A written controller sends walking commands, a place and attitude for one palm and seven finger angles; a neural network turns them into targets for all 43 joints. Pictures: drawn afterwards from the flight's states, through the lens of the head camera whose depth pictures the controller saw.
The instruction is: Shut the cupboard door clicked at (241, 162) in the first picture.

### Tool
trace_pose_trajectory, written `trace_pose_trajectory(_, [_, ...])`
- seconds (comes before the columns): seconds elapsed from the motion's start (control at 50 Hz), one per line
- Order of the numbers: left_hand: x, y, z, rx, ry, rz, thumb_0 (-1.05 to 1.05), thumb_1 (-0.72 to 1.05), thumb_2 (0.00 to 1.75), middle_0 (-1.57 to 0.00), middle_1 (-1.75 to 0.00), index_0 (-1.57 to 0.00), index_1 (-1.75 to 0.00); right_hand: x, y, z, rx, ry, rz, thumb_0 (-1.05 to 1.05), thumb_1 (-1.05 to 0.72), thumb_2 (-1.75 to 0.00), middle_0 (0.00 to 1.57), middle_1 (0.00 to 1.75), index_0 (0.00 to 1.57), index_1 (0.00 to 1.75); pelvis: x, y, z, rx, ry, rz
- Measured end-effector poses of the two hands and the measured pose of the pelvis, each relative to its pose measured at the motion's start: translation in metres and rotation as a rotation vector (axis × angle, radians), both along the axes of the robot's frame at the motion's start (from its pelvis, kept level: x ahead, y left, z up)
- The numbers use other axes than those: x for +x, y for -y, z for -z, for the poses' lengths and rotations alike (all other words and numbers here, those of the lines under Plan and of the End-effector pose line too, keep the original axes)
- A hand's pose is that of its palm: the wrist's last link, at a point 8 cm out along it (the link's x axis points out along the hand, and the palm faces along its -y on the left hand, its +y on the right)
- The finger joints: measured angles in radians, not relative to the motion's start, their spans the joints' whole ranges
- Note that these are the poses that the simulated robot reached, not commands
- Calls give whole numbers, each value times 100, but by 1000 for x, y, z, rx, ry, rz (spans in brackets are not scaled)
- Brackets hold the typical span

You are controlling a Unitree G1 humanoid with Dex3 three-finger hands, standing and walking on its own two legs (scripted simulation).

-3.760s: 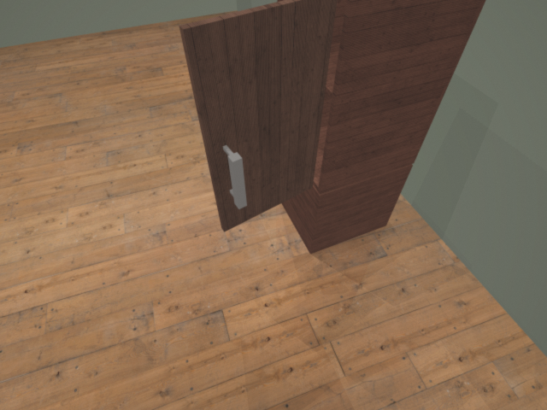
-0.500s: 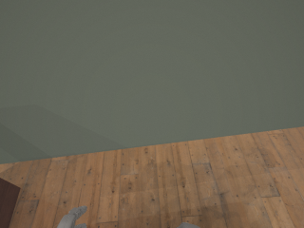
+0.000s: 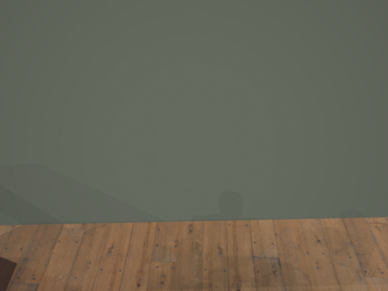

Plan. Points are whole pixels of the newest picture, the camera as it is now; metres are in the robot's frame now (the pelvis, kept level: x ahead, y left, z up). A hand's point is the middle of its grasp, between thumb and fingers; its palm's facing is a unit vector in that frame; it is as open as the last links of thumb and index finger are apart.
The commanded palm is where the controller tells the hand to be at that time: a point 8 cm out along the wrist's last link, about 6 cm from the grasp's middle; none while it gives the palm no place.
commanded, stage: turn to face it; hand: left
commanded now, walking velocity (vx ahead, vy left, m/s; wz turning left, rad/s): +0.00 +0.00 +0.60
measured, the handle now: out of the picture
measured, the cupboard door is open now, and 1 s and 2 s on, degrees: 100 100 100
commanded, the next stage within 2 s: none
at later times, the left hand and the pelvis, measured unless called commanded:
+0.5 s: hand out of the picture +0.09 +0.21 -0.16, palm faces +0.33 -0.90 -0.27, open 7.4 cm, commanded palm none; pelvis +0.08 -0.03 +0.00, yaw +18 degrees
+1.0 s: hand out of the picture +0.03 +0.13 -0.18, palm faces +0.62 -0.75 -0.23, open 7.4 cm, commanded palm none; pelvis +0.12 -0.07 -0.01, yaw +39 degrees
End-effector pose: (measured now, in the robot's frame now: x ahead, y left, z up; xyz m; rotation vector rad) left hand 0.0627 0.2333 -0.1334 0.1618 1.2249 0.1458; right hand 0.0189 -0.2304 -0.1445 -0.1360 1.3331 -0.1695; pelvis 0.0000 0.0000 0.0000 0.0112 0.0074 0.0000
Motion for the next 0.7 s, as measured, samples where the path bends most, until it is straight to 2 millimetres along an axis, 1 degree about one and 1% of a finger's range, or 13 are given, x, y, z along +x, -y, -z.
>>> trace_pose_trajectory(0.04, [14, 6, -1, 14, 45, -21, 0, 91, 90, -20, -30, -20, -30, 11, 10, 6, 10, -29, -14, 0, -93, -90, 20, 30, 20, 30, 10, 9, 4, 13, 0, -28])
trace_pose_trajectory(0.08, [22, 12, -6, 19, 63, -53, 0, 91, 90, -20, -30, -20, -30, 27, 19, 3, 9, -47, -35, 0, -93, -90, 20, 30, 20, 30, 20, 14, 0, 16, 2, -67])
trace_pose_trajectory(0.16, [25, 13, -15, 33, 67, -121, 0, 92, 90, -20, -30, -21, -30, 76, 30, -10, -5, -19, -96, 0, -92, -90, 20, 30, 20, 30, 39, 21, -9, 34, 0, -124])
trace_pose_trajectory(0.2, [21, 11, -16, 38, 50, -144, 0, 92, 90, -20, -30, -21, -30, 107, 30, -16, -11, 17, -139, 0, -92, -90, 20, 30, 20, 30, 46, 23, -12, 42, -3, -148])
trace_pose_trajectory(0.26, [8, 6, -10, 37, 5, -181, 0, 92, 90, -20, -30, -21, -30, 154, 25, -22, -21, 85, -208, 0, -92, -90, 20, 30, 20, 30, 55, 21, -10, 44, -4, -183])
trace_pose_trajectory(0.32, [-6, -3, 3, 30, -42, -219, 0, 91, 90, -20, -30, -21, -30, 199, 15, -22, -40, 172, -278, 0, -91, -90, 20, 30, 20, 30, 64, 14, 1, 28, 2, -212])
trace_pose_trajectory(0.36, [-11, -11, 13, 34, -71, -238, 0, 91, 90, -20, -30, -21, -30, 220, 10, -20, -53, 229, -307, 0, -91, -90, 20, 30, 20, 30, 67, 11, 10, 8, 1, -231])
trace_pose_trajectory(0.42, [-8, -19, 12, 58, -73, -278, 0, 91, 90, -20, -30, -21, -30, 231, 9, -23, -66, 237, -353, 0, -91, -90, 20, 30, 20, 30, 70, 16, 9, 6, 3, -266])
trace_pose_trajectory(0.52, [12, -17, -8, 81, 12, -329, 1, 91, 90, -20, -30, -20, -30, 234, 17, -20, -59, 160, -413, 0, -91, -90, 20, 30, 20, 30, 77, 30, 1, -14, -1, -332])
trace_pose_trajectory(0.58, [20, -8, -17, 104, 53, -348, 0, 91, 90, -20, -30, -20, -30, 238, 26, -13, -37, 121, -433, 0, -91, -90, 20, 30, 20, 30, 85, 44, 0, -19, -5, -374])
trace_pose_trajectory(0.62, [22, 1, -19, 128, 77, -362, 0, 90, 90, -20, -30, -20, -30, 245, 33, -4, -21, 105, -441, 0, -91, -90, 20, 30, 20, 30, 93, 55, 6, -8, -15, -403])
trace_pose_trajectory(0.66, [18, 11, -20, 143, 75, -383, 0, 90, 90, -20, -30, -20, -30, 254, 39, 1, -11, 89, -452, 0, -91, -90, 20, 30, 20, 30, 97, 63, 7, 0, -11, -433])
trace_pose_trajectory(0.7, [10, 24, -24, 137, 56, -415, 0, 90, 90, -20, -30, -20, -30, 263, 40, -1, -8, 77, -472, 0, -91, -90, 20, 30, 20, 30, 101, 67, 2, 9, -6, -466])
